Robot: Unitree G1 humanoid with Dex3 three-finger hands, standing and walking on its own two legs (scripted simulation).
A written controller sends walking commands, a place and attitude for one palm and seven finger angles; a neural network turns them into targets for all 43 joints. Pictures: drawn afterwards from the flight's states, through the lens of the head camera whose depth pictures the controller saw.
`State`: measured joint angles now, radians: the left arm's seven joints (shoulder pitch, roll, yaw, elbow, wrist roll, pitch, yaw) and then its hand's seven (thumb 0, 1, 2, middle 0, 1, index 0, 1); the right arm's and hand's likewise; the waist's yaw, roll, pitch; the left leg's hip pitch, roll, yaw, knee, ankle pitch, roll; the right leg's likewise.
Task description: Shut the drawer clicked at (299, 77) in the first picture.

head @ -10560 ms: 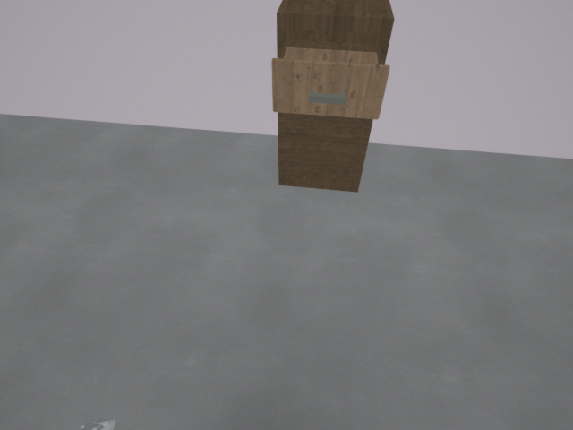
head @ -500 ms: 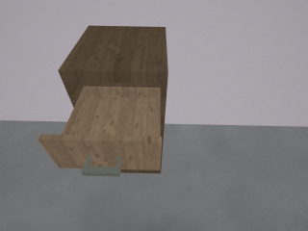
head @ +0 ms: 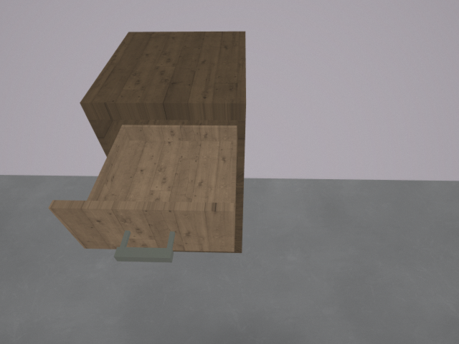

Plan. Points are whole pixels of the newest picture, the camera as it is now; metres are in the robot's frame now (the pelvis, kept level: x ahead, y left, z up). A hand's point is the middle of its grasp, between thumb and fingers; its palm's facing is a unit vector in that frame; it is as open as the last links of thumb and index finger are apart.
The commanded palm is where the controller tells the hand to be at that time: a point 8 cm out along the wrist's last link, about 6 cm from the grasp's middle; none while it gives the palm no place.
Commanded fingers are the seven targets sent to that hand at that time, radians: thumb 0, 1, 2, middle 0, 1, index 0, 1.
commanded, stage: come to a stop and stand still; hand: left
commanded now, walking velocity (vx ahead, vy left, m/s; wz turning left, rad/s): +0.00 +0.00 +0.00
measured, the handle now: (146, 245) +0.32 +0.21 -0.08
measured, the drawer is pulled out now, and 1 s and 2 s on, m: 0.29 0.29 0.29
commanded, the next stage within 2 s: look again from close up in 1.20 s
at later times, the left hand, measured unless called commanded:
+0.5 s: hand out of the picture -0.02 +0.23 -0.17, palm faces +0.00 -0.97 -0.23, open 7.4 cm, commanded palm none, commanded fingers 0.00 0.90 0.90 -0.20 -0.30 -0.20 -0.30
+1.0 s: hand out of the picture +0.00 +0.20 -0.18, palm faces +0.02 -0.98 -0.18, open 7.3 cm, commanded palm none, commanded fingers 0.00 0.90 0.90 -0.20 -0.30 -0.20 -0.30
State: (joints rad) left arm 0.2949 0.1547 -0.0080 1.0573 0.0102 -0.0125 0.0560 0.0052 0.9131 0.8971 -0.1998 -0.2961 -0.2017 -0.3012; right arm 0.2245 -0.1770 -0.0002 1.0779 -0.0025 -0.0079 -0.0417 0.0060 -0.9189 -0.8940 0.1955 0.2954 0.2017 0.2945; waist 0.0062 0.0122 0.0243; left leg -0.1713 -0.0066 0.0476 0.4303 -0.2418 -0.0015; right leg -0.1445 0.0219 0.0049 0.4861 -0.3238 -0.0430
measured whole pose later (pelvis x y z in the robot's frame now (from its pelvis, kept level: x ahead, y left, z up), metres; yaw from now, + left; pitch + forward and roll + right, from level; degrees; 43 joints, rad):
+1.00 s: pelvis +0.00 +0.03 +0.00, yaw +0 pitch -1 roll +0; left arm 0.30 0.15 -0.02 1.10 0.01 0.00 0.04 0.00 0.91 0.90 -0.20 -0.30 -0.20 -0.30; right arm 0.24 -0.17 0.02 1.11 -0.01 -0.03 -0.03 0.00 -0.92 -0.89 0.20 0.30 0.20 0.29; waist 0.00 -0.02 0.02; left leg -0.17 -0.03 0.06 0.44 -0.26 0.04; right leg -0.12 -0.01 0.01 0.45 -0.32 0.00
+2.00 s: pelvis -0.01 +0.01 +0.00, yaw +1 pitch -1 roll +1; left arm 0.51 0.19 0.00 0.41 -0.11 0.00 0.12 0.04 0.97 0.90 -0.22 -0.32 -0.22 -0.32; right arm 0.35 -0.20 0.02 0.95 0.04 -0.19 -0.07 0.01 -0.92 -0.89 0.20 0.30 0.21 0.30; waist 0.00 0.02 0.00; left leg -0.22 -0.02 0.04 0.49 -0.26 0.02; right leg -0.17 0.00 -0.01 0.52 -0.33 -0.02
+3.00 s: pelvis -0.05 +0.03 -0.08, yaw +3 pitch +12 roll -2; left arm 0.62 0.19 -0.01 -0.20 -0.21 -0.38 -0.19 0.01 0.90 0.90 -1.15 -1.32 -1.15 -1.33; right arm 0.23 -0.26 -0.02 0.52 0.03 -0.22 -0.06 0.01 -0.91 -0.89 0.20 0.30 0.20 0.30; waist -0.01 0.04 -0.12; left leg -0.83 0.00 -0.01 1.09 -0.46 0.03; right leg -0.73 0.01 -0.07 1.05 -0.52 -0.01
